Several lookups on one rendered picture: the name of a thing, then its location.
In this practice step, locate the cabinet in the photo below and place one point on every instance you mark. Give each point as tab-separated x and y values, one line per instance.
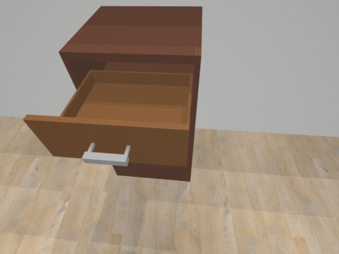
144	39

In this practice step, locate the drawer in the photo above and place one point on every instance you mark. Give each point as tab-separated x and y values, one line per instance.
149	111

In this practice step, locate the handle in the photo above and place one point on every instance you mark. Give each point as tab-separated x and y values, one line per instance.
106	158

